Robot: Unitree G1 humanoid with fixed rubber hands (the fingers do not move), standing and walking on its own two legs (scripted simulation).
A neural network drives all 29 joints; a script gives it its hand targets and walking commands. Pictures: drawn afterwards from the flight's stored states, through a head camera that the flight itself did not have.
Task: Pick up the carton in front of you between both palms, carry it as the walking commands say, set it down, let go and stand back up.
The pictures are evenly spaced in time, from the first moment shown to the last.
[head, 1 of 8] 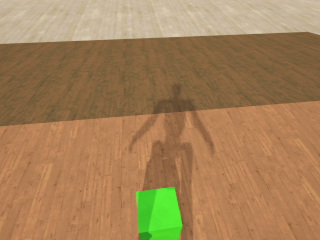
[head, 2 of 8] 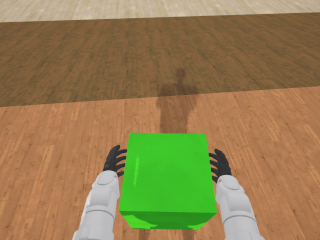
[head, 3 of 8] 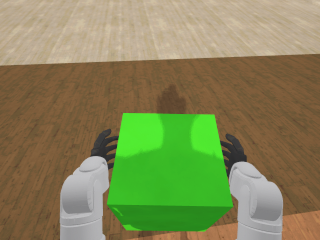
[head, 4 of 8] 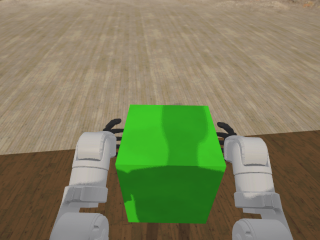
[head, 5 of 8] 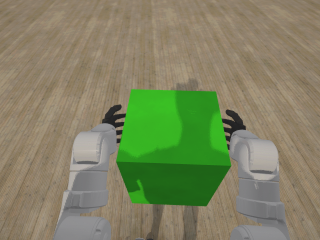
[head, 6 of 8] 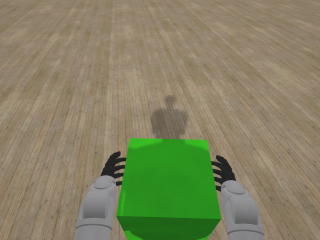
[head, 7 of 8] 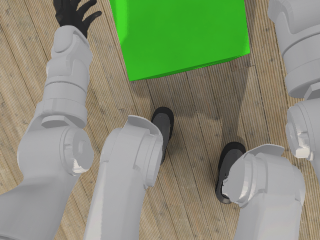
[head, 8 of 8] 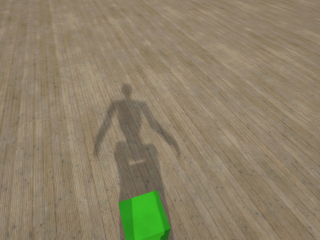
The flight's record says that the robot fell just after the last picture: no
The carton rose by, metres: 0.68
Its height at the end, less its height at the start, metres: -0.52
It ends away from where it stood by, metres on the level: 6.19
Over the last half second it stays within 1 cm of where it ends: yes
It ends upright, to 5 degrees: yes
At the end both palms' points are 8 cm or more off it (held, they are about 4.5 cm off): yes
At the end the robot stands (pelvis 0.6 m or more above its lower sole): yes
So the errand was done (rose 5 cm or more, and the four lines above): yes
